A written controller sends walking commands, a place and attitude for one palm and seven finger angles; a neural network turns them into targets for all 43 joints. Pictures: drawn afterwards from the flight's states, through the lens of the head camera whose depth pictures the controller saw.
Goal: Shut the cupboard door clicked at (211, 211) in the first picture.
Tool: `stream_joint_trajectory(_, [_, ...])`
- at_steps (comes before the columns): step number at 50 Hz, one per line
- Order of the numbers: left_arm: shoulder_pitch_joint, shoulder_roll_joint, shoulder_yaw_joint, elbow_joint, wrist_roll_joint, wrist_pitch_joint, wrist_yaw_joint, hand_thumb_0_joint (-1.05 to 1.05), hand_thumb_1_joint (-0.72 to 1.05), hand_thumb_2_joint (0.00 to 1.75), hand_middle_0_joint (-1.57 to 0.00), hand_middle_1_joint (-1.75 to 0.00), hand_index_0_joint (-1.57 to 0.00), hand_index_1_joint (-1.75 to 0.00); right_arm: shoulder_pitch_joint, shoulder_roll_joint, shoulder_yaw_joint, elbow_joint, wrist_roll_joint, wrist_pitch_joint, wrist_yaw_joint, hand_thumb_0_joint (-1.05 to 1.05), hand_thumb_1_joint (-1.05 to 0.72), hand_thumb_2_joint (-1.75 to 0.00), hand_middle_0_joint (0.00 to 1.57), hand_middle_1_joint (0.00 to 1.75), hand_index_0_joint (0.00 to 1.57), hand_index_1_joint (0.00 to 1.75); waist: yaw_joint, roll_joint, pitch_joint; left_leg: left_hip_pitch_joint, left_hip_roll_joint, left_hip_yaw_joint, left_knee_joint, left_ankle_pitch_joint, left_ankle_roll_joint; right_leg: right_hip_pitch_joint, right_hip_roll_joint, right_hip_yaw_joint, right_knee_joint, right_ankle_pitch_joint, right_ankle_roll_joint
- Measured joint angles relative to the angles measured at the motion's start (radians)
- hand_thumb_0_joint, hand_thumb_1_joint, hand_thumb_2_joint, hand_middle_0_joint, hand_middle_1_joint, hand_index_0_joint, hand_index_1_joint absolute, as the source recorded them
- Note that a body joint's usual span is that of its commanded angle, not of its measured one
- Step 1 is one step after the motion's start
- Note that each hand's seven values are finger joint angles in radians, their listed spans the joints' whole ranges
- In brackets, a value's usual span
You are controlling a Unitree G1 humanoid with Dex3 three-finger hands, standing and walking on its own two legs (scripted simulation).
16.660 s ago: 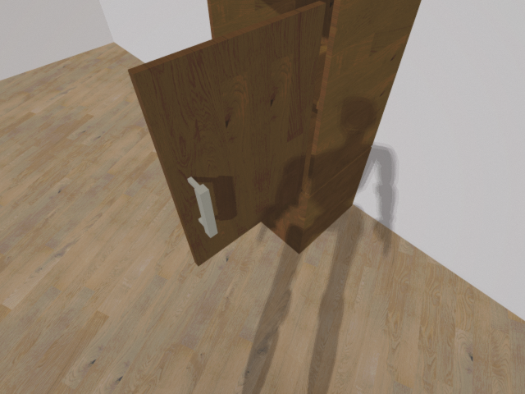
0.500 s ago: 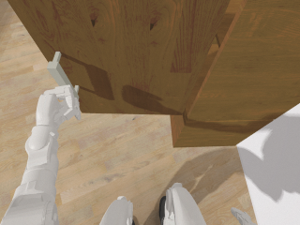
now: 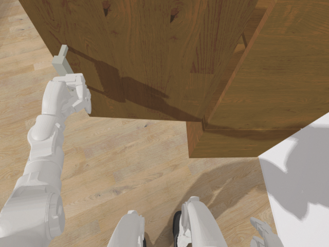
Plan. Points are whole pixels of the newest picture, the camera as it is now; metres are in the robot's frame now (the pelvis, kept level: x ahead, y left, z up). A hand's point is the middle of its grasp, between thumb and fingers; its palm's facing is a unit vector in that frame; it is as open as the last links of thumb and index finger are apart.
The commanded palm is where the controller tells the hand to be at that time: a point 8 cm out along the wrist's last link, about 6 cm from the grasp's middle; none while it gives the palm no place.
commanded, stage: push the door shut along its arc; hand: left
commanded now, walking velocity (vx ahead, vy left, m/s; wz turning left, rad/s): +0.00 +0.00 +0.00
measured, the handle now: (73, 77) +0.52 +0.22 +0.03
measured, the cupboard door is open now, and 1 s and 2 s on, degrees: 87 73 61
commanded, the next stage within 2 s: pull the fist back off the door in 1.42 s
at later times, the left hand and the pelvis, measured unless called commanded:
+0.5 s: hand (97, 82) +0.49 +0.16 +0.04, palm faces -0.27 -0.96 -0.05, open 3.1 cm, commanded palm +0.50 +0.20 +0.04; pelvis -0.01 +0.01 -0.01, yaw -1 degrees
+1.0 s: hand (111, 63) +0.56 +0.13 +0.05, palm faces -0.37 -0.93 -0.04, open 3.2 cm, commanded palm +0.57 +0.17 +0.04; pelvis +0.00 +0.01 -0.02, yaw -3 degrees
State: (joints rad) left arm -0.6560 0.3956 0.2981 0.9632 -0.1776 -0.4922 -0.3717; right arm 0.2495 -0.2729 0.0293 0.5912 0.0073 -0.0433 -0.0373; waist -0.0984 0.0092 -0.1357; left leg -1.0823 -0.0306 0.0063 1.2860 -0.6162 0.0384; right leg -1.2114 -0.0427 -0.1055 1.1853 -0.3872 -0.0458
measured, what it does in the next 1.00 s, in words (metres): stands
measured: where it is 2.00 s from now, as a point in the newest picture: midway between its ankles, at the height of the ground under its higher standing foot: outside the picture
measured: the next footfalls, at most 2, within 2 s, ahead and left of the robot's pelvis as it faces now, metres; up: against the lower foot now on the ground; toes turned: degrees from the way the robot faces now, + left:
none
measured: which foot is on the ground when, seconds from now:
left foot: down 0.00-1.00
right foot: down 0.00-1.00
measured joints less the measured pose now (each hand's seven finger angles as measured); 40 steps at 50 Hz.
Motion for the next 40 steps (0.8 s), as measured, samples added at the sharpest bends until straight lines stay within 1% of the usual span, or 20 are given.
stream_joint_trajectory(7, [-0.066, 0.042, 0.011, 0.053, 0.000, 0.020, -0.033, 0.02, 0.90, 0.90, -1.30, -1.50, -1.31, -1.50, 0.038, -0.006, 0.000, 0.013, 0.000, 0.016, 0.006, 0.01, -0.90, -0.90, 0.20, 0.30, 0.20, 0.30, -0.015, 0.007, 0.003, -0.030, 0.002, 0.000, 0.011, 0.001, 0.002, -0.026, 0.002, -0.001, 0.003, 0.007, 0.001])
stream_joint_trajectory(12, [-0.110, 0.061, 0.001, 0.089, 0.006, 0.026, -0.046, 0.02, 0.90, 0.90, -1.30, -1.50, -1.31, -1.50, 0.065, -0.013, 0.001, 0.031, -0.001, 0.025, 0.008, 0.01, -0.90, -0.90, 0.20, 0.30, 0.20, 0.30, -0.026, 0.011, 0.007, -0.043, 0.002, -0.003, 0.015, 0.005, 0.004, -0.035, 0.001, -0.004, 0.000, 0.012, 0.003])
stream_joint_trajectory(16, [-0.147, 0.082, 0.006, 0.119, 0.015, 0.031, -0.057, 0.02, 0.90, 0.90, -1.30, -1.50, -1.31, -1.50, 0.077, -0.017, 0.004, 0.039, -0.003, 0.030, 0.008, 0.01, -0.90, -0.90, 0.20, 0.30, 0.20, 0.30, -0.042, 0.010, 0.010, -0.054, 0.005, -0.006, 0.019, 0.006, 0.005, -0.043, 0.004, -0.007, -0.003, 0.017, 0.003])
stream_joint_trajectory(24, [-0.228, 0.112, -0.017, 0.168, 0.040, 0.050, -0.080, 0.02, 0.90, 0.90, -1.30, -1.50, -1.30, -1.50, 0.087, -0.024, 0.009, 0.037, -0.007, 0.033, 0.009, 0.01, -0.90, -0.90, 0.20, 0.30, 0.20, 0.30, -0.073, 0.011, 0.013, -0.079, 0.008, -0.010, 0.031, 0.006, 0.007, -0.061, 0.007, -0.011, -0.004, 0.023, 0.004])
stream_joint_trajectory(26, [-0.253, 0.119, -0.005, 0.187, 0.045, 0.054, -0.081, 0.02, 0.90, 0.90, -1.30, -1.50, -1.30, -1.50, 0.086, -0.025, 0.013, 0.033, -0.008, 0.034, 0.008, 0.01, -0.90, -0.90, 0.20, 0.30, 0.20, 0.30, -0.083, 0.012, 0.013, -0.087, 0.010, -0.009, 0.036, 0.004, 0.008, -0.069, 0.009, -0.011, -0.001, 0.024, 0.005])
stream_joint_trajectory(32, [-0.315, 0.165, 0.010, 0.216, 0.068, 0.083, -0.091, 0.02, 0.90, 0.90, -1.30, -1.50, -1.30, -1.50, 0.083, -0.021, 0.023, 0.018, -0.011, 0.033, 0.011, 0.01, -0.90, -0.90, 0.20, 0.30, 0.20, 0.30, -0.107, 0.014, 0.014, -0.121, 0.018, -0.008, 0.058, -0.004, 0.009, -0.102, 0.016, -0.011, 0.012, 0.024, 0.005])
stream_joint_trajectory(40, [-0.385, 0.204, 0.015, 0.232, 0.084, 0.127, -0.128, 0.02, 0.90, 0.90, -1.30, -1.50, -1.30, -1.50, 0.088, -0.014, 0.033, 0.014, -0.014, 0.032, 0.010, 0.01, -0.90, -0.90, 0.20, 0.30, 0.20, 0.30, -0.127, 0.021, 0.017, -0.160, 0.025, -0.009, 0.082, -0.016, 0.011, -0.141, 0.023, -0.013, 0.027, 0.021, 0.006])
